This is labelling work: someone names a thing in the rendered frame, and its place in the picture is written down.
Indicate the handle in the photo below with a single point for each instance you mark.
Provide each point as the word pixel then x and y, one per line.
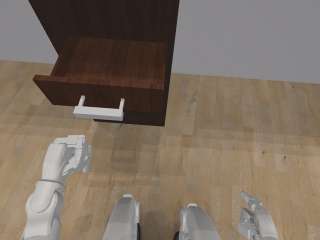
pixel 81 111

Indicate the robot left forearm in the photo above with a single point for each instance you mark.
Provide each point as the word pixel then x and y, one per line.
pixel 43 208

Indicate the robot thigh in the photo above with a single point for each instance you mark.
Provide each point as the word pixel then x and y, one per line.
pixel 125 215
pixel 197 224

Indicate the drawer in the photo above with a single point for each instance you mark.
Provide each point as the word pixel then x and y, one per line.
pixel 106 71

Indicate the robot left thigh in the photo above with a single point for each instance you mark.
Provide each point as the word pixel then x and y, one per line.
pixel 125 215

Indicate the robot left hand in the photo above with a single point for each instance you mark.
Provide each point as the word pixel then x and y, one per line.
pixel 73 149

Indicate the robot right thigh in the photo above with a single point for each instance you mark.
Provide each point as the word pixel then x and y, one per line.
pixel 197 224

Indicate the robot right hand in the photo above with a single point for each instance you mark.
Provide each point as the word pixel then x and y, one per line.
pixel 260 222

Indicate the cabinet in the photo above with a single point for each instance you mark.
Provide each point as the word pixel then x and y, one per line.
pixel 132 20

